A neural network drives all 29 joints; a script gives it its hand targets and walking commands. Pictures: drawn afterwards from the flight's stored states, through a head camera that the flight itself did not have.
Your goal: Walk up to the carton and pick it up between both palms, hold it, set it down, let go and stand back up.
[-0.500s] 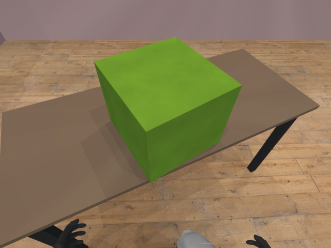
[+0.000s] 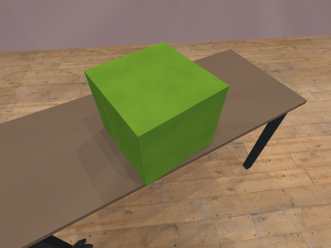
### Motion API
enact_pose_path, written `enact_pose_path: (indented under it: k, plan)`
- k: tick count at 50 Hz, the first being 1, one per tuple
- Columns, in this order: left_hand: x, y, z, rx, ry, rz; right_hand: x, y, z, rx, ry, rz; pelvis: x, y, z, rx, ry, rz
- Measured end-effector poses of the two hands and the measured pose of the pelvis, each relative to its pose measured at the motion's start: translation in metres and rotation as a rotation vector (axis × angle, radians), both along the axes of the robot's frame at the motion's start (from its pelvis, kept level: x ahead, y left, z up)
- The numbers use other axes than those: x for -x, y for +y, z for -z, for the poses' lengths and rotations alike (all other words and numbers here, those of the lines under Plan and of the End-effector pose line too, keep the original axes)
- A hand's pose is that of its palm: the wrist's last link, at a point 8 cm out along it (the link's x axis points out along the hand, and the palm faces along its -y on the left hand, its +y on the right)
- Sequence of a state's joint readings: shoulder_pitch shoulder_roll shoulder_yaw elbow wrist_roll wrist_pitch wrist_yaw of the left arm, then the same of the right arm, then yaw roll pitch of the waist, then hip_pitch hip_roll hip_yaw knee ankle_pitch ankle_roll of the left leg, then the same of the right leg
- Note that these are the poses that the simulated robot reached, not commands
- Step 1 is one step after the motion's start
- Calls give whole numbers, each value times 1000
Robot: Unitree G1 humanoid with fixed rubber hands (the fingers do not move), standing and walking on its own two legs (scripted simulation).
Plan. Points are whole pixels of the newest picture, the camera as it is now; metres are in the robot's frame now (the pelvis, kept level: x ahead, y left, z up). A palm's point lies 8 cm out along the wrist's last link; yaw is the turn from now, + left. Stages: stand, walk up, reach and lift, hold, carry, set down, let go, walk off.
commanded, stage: walk up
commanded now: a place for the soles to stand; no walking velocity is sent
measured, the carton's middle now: (155, 110) +0.52 +0.03 +0.00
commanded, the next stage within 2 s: none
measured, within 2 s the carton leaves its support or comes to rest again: neither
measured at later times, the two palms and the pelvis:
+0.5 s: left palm (107, 223) +0.20 +0.16 -0.11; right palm out of the picture +0.03 -0.38 -0.10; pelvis +0.05 -0.10 +0.00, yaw +6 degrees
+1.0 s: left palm out of the picture +0.11 +0.06 -0.12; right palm (310, 182) +0.30 -0.43 -0.09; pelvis +0.12 -0.21 +0.00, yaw +21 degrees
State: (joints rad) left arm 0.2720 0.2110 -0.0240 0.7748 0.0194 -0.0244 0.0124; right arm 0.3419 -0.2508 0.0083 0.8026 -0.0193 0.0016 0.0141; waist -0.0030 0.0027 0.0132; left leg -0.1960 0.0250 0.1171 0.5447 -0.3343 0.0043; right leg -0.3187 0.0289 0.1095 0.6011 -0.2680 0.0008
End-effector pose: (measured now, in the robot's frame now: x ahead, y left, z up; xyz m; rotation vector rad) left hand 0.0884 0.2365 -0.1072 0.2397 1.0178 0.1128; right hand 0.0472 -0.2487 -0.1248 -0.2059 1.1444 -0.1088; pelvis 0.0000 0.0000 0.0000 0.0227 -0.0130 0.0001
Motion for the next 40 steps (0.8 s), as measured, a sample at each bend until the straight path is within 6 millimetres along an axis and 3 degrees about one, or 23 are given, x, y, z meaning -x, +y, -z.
enact_pose_path:
  k: [11, 14, 18, 22, 25, 29, 31, 35, 40]
  plan:
    - [-22, 2, 2, -33, 19, 71, 1, -11, -1, 39, 13, 27, -10, -4, 2, -5, 4, -4]
    - [-44, 2, -3, -45, -16, 85, 24, -29, -7, 109, 85, 43, -15, -16, 1, 7, 1, -30]
    - [-73, -13, -8, -30, -41, 84, 54, -61, -22, 167, 186, 67, -25, -40, -3, 3, -6, -61]
    - [-92, -45, -5, 1, -40, 67, 50, -99, -29, 193, 221, 60, -40, -70, -2, -6, -10, -87]
    - [-112, -77, -1, 15, -53, 61, 21, -134, -23, 205, 194, 26, -54, -98, 4, -15, -10, -102]
    - [-128, -120, 10, 8, -79, 6, -45, -188, 1, 213, 124, -53, -77, -143, 23, -14, -19, -130]
    - [-118, -139, 14, 13, -67, -48, -84, -202, 8, 204, 76, -89, -81, -160, 26, -14, -33, -149]
    - [-81, -160, 6, 20, -5, -181, -158, -202, -7, 161, -63, -145, -90, -182, 11, -21, -33, -177]
    - [-46, -172, 3, 5, 23, -295, -211, -202, -29, 145, -157, -238, -106, -203, 1, -1, -36, -228]
